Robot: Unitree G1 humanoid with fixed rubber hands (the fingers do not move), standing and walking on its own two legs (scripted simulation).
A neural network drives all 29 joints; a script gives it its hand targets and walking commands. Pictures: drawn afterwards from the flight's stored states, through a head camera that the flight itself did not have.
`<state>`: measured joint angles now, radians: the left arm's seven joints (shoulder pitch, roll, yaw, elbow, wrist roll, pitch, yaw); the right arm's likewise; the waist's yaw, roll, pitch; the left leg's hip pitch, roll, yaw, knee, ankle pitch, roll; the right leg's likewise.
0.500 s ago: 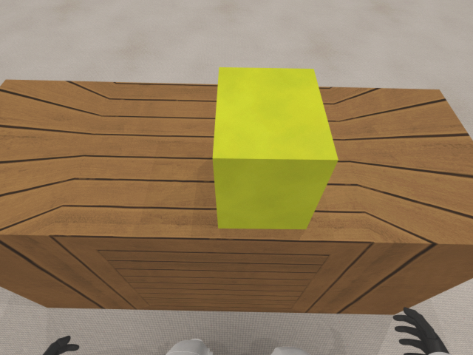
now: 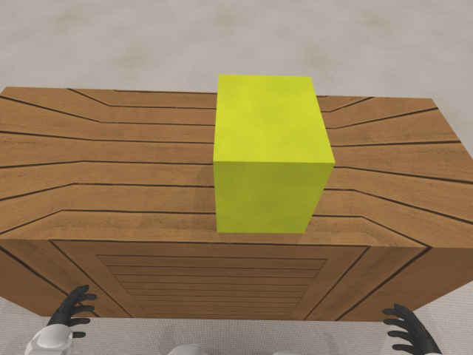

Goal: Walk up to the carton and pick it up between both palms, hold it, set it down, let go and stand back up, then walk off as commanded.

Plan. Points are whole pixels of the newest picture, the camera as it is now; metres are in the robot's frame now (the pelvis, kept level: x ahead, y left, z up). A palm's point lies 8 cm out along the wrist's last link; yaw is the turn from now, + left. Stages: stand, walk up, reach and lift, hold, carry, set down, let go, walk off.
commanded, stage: reach and lift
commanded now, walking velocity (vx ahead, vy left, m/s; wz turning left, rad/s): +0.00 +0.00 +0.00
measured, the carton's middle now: (262, 156) +0.48 -0.04 +0.03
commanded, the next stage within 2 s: none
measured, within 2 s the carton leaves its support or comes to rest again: neither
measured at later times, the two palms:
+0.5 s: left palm (81, 315) +0.18 +0.25 -0.02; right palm (433, 332) +0.16 -0.30 -0.03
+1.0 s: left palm (88, 301) +0.19 +0.23 +0.02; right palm (425, 307) +0.19 -0.26 +0.03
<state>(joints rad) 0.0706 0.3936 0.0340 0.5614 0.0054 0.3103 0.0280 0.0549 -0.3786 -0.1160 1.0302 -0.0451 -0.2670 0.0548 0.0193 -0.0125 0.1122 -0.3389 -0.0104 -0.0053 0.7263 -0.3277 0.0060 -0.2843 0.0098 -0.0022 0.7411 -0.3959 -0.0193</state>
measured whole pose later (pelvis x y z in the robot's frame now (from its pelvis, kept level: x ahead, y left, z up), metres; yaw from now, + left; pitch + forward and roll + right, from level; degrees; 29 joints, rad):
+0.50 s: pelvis +0.01 -0.02 +0.03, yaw +0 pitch -7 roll +2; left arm 0.16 0.34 0.03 0.47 0.01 0.17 0.03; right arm 0.23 -0.30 -0.11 0.65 0.00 -0.22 0.07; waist 0.02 -0.04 0.10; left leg -0.08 -0.01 -0.01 0.38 -0.18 -0.01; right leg -0.07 0.01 0.00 0.49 -0.30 -0.03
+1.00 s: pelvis +0.01 -0.02 +0.03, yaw +0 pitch -7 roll +1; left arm 0.28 0.27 0.02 0.19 -0.06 0.10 0.08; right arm 0.33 -0.24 -0.10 0.23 0.08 -0.08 0.06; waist 0.02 -0.04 0.07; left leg -0.05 -0.01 -0.01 0.32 -0.14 -0.01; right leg -0.03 0.01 0.00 0.41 -0.25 -0.03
